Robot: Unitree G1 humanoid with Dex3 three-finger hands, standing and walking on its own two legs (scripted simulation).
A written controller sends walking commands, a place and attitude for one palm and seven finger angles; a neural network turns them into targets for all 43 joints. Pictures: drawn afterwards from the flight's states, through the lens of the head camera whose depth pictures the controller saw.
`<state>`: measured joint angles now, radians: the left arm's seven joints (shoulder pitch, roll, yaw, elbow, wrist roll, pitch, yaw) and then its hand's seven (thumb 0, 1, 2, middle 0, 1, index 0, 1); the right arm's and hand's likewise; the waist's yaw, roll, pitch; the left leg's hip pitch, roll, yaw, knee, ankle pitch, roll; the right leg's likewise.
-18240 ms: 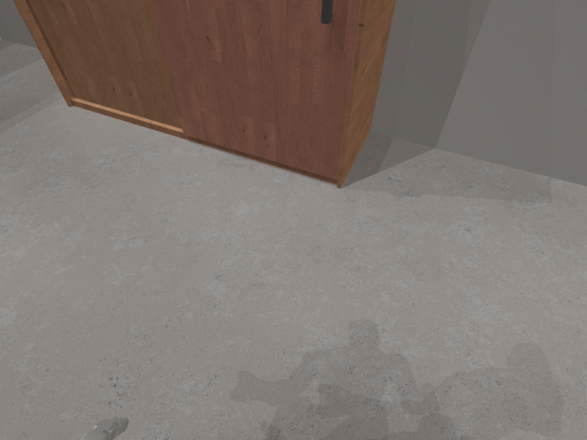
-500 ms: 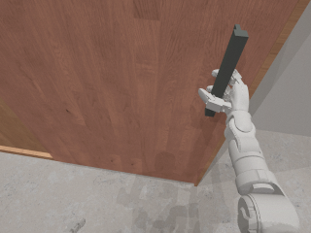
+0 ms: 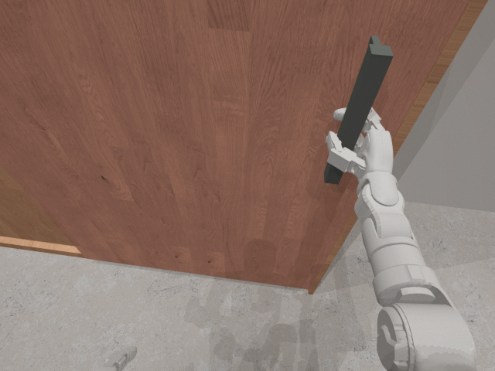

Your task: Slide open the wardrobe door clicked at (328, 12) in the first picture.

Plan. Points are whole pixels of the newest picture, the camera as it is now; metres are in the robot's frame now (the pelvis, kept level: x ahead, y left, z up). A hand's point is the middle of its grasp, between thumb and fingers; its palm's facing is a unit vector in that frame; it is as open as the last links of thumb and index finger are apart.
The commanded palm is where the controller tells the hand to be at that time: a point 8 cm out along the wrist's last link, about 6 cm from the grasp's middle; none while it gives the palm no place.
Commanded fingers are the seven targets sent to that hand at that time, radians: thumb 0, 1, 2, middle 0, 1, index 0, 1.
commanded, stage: grip the handle and tug to test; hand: right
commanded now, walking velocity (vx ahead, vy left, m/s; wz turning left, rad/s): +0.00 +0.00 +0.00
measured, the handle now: (349, 119) +0.50 -0.11 +0.15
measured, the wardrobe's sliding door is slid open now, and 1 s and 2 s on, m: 0.00 0.01 0.09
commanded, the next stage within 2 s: tug the door sideways, standing still in 0.40 s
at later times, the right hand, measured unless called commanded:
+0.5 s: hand (335, 151) +0.44 -0.09 +0.13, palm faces +0.02 +1.00 +0.01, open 6.3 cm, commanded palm +0.40 -0.14 +0.13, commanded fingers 0.00 -0.90 -0.90 0.45 1.40 0.45 1.40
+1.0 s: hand (331, 150) +0.45 -0.08 +0.13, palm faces +0.06 +1.00 -0.02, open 6.3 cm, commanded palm +0.42 -0.08 +0.13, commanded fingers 0.00 -0.90 -0.90 0.45 1.40 0.45 1.40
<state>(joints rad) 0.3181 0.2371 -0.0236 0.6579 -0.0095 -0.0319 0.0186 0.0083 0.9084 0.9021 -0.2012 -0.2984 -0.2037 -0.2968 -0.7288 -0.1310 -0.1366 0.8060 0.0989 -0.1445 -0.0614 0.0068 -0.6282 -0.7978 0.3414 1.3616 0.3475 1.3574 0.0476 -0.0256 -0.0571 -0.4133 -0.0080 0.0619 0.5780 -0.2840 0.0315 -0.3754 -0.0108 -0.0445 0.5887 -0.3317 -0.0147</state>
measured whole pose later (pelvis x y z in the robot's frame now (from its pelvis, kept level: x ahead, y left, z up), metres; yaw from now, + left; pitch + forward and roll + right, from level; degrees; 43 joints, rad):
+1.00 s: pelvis +0.01 -0.01 +0.00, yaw -2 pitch +7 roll +1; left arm 0.30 0.22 -0.01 0.66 0.00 -0.03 -0.01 0.01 0.91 0.90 -0.20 -0.30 -0.20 -0.30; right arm -0.71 -0.05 0.01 0.68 0.11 -0.04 -0.19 0.01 -0.68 -0.81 0.28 1.38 0.27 1.39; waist 0.01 -0.04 -0.06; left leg -0.39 0.02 0.10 0.59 -0.32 0.02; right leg -0.38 0.01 -0.01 0.61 -0.35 -0.02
